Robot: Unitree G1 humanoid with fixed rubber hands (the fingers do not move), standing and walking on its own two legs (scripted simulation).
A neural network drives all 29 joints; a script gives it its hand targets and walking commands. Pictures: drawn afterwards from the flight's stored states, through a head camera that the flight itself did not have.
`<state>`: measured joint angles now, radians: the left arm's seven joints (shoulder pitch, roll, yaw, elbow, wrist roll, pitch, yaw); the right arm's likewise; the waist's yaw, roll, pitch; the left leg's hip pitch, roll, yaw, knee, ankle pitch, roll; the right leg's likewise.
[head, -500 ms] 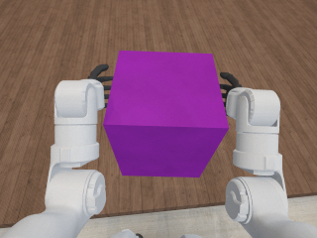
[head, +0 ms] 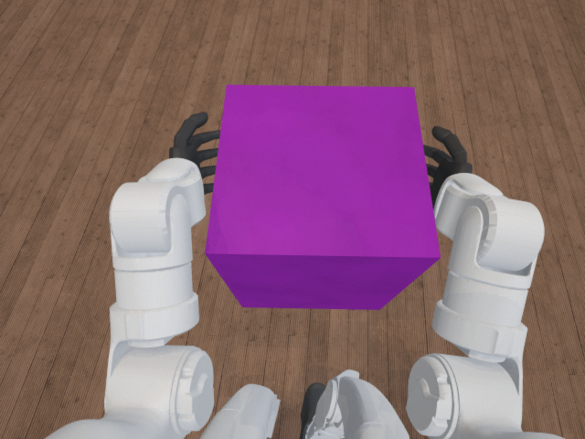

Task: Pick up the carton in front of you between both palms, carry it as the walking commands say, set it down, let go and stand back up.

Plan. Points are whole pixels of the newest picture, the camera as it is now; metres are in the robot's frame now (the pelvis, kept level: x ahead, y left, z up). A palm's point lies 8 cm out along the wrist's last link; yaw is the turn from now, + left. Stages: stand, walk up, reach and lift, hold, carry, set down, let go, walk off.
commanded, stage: carry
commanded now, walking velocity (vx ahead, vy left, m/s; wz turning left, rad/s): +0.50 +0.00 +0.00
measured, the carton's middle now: (314, 214) +0.38 +0.03 +0.03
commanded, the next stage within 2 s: none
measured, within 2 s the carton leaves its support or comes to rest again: neither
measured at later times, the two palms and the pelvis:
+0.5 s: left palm out of the picture +0.74 +0.15 +0.23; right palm out of the picture +0.70 -0.15 +0.22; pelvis +0.34 +0.05 +0.05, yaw -2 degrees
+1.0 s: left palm out of the picture +0.94 +0.14 +0.14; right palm out of the picture +0.95 -0.16 +0.13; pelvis +0.66 -0.02 +0.07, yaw +1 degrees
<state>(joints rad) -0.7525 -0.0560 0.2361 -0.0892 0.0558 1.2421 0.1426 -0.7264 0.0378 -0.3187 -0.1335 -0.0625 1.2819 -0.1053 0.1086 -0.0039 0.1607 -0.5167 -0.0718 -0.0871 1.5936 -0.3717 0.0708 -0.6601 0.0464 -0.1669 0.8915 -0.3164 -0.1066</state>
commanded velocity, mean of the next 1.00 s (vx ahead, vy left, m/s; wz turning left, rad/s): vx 0.50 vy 0.00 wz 0.00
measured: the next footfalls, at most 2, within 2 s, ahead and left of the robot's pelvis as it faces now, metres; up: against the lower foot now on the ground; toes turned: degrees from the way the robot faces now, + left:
left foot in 0.32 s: +0.43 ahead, +0.09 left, +0.00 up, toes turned +4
right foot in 0.82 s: +0.70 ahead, -0.11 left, +0.00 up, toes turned -10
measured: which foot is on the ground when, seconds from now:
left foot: up 0.00-0.30, down 0.32-0.84, up 0.86-1.00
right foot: down 0.00-0.34, up 0.36-0.80, down 0.82-1.00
